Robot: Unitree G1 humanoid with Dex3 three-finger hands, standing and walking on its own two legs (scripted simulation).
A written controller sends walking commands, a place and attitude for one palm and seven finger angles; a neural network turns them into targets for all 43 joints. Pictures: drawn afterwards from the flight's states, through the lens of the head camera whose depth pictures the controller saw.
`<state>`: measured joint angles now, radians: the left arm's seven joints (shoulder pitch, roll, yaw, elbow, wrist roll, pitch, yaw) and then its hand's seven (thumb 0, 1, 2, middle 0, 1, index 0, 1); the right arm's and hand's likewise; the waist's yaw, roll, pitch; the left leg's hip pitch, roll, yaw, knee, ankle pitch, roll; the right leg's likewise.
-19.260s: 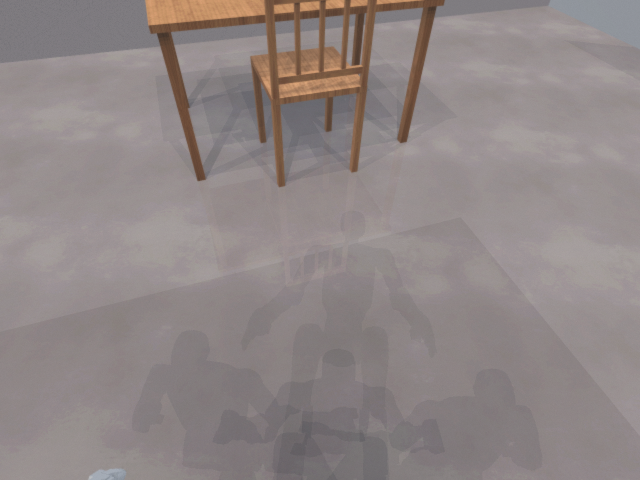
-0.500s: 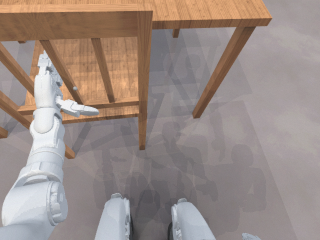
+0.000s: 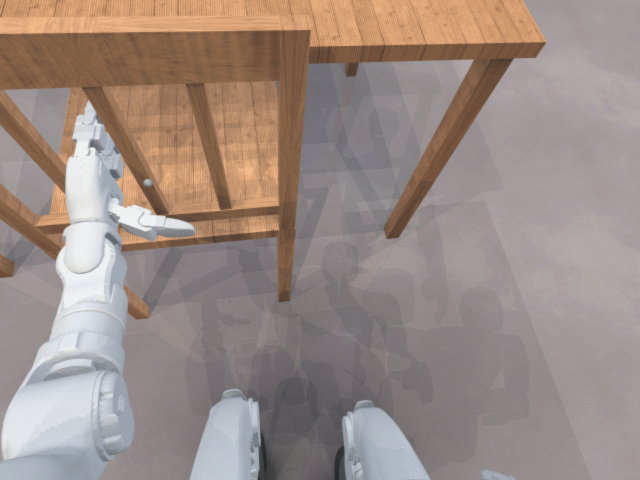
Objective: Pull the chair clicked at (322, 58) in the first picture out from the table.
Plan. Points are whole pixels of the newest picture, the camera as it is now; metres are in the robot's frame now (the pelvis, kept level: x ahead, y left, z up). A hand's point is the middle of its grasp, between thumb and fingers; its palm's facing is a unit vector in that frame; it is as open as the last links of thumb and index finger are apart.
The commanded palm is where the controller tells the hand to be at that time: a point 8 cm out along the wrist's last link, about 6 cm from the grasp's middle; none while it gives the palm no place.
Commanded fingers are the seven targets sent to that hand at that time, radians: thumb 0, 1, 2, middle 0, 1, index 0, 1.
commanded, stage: hook a spindle and tug to test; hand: left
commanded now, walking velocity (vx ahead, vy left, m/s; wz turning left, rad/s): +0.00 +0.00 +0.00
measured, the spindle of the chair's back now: (135, 160) +0.50 +0.22 +0.02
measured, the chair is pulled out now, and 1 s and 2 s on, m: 0.00 0.00 0.06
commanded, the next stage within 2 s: step backward, pulling the chair out in 1.50 s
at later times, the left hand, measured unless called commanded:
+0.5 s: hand (155, 180) +0.47 +0.19 +0.03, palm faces +0.11 -0.99 -0.02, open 13.2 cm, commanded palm +0.44 +0.23 +0.03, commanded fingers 0.00 0.12 0.56 -0.50 -1.45 -0.50 -1.45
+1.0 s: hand (154, 178) +0.47 +0.19 +0.02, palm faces +0.12 -0.99 -0.01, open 5.0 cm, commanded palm +0.43 +0.22 +0.03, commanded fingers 0.00 0.90 0.90 -0.50 -1.45 -0.50 -1.45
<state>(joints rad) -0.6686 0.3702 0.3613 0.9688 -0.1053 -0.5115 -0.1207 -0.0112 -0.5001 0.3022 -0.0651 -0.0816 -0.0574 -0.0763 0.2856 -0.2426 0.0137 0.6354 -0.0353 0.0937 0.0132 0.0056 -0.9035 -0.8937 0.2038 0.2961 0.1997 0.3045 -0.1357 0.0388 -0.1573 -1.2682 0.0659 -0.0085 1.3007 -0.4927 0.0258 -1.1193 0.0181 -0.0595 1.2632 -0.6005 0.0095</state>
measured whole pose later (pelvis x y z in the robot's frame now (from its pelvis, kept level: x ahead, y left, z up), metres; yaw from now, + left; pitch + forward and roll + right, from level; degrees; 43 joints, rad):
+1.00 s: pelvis +0.00 +0.00 +0.00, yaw +0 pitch +27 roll -4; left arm -0.67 0.36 0.35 0.95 -0.11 -0.50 -0.09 0.01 0.76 0.83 -0.48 -1.45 -0.47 -1.44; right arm 0.28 -0.24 0.01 0.62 -0.04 0.11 0.02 0.01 -0.90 -0.89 0.20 0.30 0.20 0.30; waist -0.14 0.04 -0.16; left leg -1.27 0.07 -0.01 1.30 -0.50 0.02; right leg -1.13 0.02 -0.05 1.27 -0.61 0.01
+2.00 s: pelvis +0.03 +0.01 +0.10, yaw +1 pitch +12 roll -3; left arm -0.53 0.24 0.11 1.03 -0.06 -0.21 0.07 0.03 0.78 0.80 -0.30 -1.11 -0.48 -1.44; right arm 0.27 -0.24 0.01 0.62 0.02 0.13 -0.09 0.01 -0.90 -0.89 0.20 0.30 0.20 0.30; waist -0.10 0.01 0.00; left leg -0.62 0.03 0.04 0.70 -0.29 0.04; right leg -0.50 0.00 -0.03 0.66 -0.33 0.03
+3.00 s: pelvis -0.05 -0.02 +0.11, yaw +4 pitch +2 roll -2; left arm -0.50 0.14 0.03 1.10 -0.07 -0.24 0.10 0.03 0.72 0.84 -0.32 -1.12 -0.49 -1.44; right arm 0.22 -0.26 0.02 0.79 0.03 -0.07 -0.13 0.01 -0.90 -0.89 0.21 0.30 0.20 0.30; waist -0.07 0.07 0.12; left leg -0.45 0.02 -0.04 0.67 -0.24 -0.02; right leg -0.41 0.00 -0.07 0.62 -0.25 -0.01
